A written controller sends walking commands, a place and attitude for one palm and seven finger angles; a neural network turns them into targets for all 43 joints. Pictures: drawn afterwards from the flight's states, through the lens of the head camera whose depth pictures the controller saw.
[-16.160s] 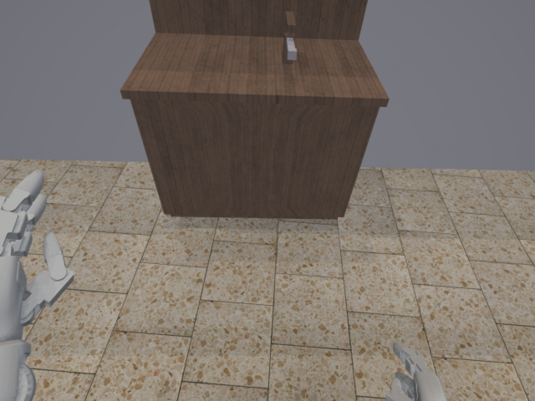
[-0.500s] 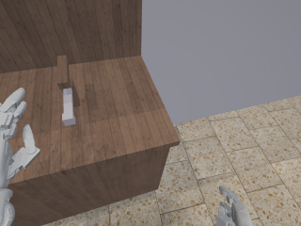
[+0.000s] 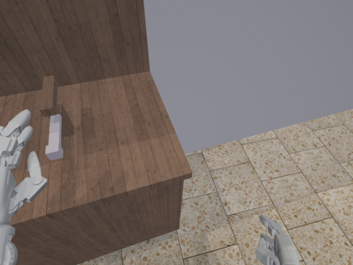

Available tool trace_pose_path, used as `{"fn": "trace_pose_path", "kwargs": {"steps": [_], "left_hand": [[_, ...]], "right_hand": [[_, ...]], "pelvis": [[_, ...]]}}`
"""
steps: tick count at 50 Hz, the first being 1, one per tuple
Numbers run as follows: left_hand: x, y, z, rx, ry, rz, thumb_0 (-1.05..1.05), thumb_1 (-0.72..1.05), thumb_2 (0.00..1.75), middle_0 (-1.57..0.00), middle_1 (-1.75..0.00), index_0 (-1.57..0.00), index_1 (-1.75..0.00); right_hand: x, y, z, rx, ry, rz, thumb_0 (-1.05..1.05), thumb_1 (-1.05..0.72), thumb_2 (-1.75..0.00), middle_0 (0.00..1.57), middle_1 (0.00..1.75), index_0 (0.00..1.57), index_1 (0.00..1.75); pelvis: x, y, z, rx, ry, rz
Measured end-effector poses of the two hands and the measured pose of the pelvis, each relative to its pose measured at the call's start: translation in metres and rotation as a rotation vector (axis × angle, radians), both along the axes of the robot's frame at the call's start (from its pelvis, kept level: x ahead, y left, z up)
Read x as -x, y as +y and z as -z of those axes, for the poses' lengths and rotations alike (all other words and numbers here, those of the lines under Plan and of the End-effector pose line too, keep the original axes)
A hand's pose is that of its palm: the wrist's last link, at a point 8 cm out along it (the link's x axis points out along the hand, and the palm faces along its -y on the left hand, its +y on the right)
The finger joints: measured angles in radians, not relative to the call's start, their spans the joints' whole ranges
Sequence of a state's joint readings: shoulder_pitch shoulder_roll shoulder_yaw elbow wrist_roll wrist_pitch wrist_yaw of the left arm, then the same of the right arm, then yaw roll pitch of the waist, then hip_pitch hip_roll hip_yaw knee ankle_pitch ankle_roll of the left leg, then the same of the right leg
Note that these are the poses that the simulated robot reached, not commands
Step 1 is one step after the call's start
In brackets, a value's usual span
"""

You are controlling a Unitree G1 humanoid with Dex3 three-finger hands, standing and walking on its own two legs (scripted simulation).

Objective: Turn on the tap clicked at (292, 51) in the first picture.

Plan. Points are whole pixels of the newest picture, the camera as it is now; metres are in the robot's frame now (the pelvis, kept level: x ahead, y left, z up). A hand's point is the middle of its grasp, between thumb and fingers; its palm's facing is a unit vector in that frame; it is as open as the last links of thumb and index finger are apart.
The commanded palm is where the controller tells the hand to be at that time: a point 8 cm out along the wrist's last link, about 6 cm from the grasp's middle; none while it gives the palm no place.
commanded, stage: come to a stop and stand still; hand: left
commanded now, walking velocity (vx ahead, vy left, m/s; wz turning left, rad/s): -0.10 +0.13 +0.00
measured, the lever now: (54, 151) +0.35 +0.31 +0.05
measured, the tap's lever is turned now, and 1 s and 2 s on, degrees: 0 0 0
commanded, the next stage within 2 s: look again from close up in 1.68 s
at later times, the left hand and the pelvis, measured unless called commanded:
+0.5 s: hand (16, 212) +0.18 +0.26 +0.14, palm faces +0.24 -0.90 -0.38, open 7.5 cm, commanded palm +0.11 +0.32 +0.18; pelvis -0.06 +0.05 +0.00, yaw -2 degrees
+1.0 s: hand out of the picture +0.18 +0.31 +0.15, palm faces +0.38 -0.85 -0.36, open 7.5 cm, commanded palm +0.11 +0.34 +0.18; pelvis -0.05 +0.06 +0.00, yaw +0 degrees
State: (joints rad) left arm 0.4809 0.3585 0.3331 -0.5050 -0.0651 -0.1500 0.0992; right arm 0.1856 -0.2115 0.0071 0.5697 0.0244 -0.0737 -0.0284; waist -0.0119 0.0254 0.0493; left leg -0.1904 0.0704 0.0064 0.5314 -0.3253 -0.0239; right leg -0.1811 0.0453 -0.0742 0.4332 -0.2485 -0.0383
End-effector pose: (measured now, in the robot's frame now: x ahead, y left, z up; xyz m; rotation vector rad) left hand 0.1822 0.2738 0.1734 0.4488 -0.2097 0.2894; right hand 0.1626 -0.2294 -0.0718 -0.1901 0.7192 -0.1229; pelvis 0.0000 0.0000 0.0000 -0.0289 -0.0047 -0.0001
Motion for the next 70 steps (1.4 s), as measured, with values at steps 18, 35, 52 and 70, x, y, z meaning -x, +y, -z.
{"fn": "trace_pose_path", "kwargs": {"steps": [18,35,52,70], "left_hand": [[0.012,0.085,-0.034,-0.144,-0.174,-0.154,0.02,0.88,0.9,-0.21,-0.3,-0.21,-0.3],[0.07,0.097,-0.006,-0.06,-0.164,-0.099,0.02,0.88,0.9,-0.21,-0.3,-0.21,-0.3],[0.039,0.076,0.008,-0.003,-0.095,-0.033,0.02,0.89,0.9,-0.21,-0.3,-0.21,-0.3],[0.034,0.055,0.009,0.026,-0.036,-0.066,0.02,0.89,0.9,-0.21,-0.3,-0.21,-0.3]], "right_hand": [[0.027,0.022,0.004,0.035,0.05,-0.087,0.01,-0.91,-0.9,0.2,0.3,0.2,0.3],[0.081,0.077,0.002,0.007,0.027,-0.103,0.01,-0.9,-0.9,0.21,0.3,0.21,0.3],[0.042,0.073,-0.014,0.02,-0.047,-0.095,0.01,-0.9,-0.9,0.21,0.3,0.21,0.3],[0.02,0.045,-0.011,0.023,-0.034,-0.06,0.01,-0.9,-0.9,0.21,0.3,0.21,0.3]], "pelvis": [[0.043,0.02,0.0,-0.035,-0.004,0.013],[0.066,0.055,0.006,-0.007,-0.056,-0.009],[0.043,0.055,0.0,-0.01,-0.032,-0.007],[0.027,0.037,-0.003,-0.015,-0.022,-0.01]]}}
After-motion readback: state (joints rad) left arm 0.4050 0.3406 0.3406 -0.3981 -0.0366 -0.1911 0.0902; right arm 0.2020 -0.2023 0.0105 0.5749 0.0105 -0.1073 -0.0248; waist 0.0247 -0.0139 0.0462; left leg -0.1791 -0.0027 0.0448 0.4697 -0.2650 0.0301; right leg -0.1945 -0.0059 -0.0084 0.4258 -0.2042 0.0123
